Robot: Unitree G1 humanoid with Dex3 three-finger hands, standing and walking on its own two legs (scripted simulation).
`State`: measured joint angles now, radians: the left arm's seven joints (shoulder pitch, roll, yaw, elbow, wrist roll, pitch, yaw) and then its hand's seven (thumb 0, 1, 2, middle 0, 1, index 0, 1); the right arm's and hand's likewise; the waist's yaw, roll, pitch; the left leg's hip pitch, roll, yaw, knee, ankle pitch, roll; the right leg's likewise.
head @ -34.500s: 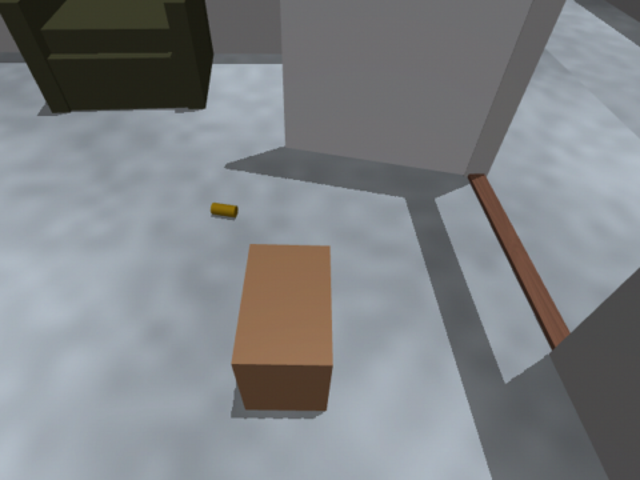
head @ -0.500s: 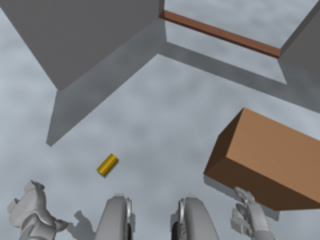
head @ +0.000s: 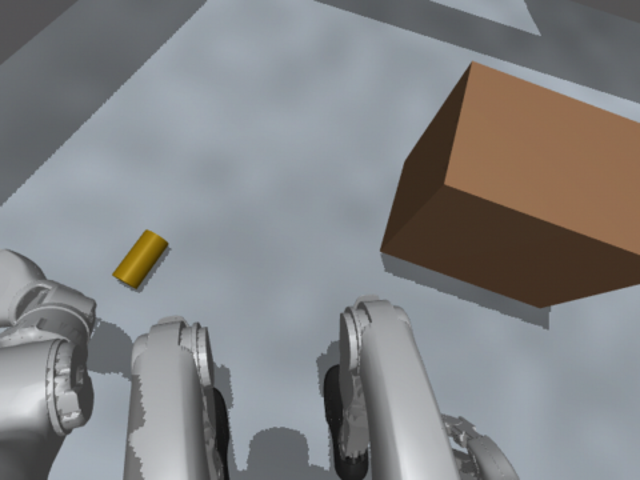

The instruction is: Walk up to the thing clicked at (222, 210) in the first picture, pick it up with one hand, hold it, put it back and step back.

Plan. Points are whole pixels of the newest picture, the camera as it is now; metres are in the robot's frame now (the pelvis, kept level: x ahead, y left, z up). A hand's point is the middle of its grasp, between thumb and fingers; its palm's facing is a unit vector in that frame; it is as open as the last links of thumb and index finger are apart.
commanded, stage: rise first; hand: left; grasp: from above
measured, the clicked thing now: (141, 259) +0.49 +0.26 -0.38
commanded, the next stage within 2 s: approach in 1.22 s
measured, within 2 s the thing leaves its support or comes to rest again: neither
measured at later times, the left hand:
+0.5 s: hand (74, 272) +0.42 +0.30 -0.21, palm faces -0.19 -0.39 -0.90, open 13.9 cm
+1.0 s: hand (86, 266) +0.44 +0.30 -0.24, palm faces -0.17 -0.39 -0.90, open 14.1 cm
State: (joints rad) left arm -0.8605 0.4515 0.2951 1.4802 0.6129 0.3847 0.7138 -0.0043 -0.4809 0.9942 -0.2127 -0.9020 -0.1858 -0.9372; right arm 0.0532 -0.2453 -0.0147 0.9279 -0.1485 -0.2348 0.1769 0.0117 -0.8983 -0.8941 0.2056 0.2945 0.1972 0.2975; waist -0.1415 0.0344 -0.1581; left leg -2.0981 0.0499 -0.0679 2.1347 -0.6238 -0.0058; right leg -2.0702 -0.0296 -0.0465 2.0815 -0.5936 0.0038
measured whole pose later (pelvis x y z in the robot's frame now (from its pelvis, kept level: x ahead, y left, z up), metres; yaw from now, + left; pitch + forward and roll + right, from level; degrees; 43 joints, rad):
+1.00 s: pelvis +0.01 +0.00 -0.07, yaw -2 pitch +33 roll -5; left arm -1.09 0.65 0.45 1.69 0.75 0.30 0.68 0.00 -0.56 1.02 -0.12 -1.00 -0.11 -1.02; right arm 0.14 -0.31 0.03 0.91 -0.18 -0.31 0.31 0.01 -0.91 -0.90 0.20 0.29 0.19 0.30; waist -0.23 0.03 0.00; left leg -2.30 0.05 -0.11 2.39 -0.68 -0.01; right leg -2.26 -0.02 -0.07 2.31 -0.63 0.01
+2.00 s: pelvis +0.01 +0.00 -0.09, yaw -8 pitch +29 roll -11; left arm -1.29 0.92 0.44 1.83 0.69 0.34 0.84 0.00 -0.57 0.97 -0.10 -1.06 -0.10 -1.06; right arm 0.13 -0.40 0.24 0.82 -0.25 -0.35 0.45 0.00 -0.93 -0.90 0.20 0.29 0.19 0.30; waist -0.43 -0.06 0.23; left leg -2.31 0.05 -0.23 2.50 -0.71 -0.02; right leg -2.24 0.01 -0.16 2.34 -0.62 0.02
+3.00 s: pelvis +0.01 +0.01 -0.10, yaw -10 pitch +24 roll -15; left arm -1.24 1.01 0.36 1.82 0.52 0.32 0.85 -0.01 -0.33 0.96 -0.24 -0.97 -0.23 -0.99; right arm 0.08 -0.42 0.37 0.69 -0.23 -0.37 0.46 0.00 -0.91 -0.90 0.20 0.29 0.19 0.30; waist -0.43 -0.15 0.32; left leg -2.30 0.03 -0.30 2.56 -0.72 -0.01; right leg -2.18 0.01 -0.21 2.35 -0.62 0.04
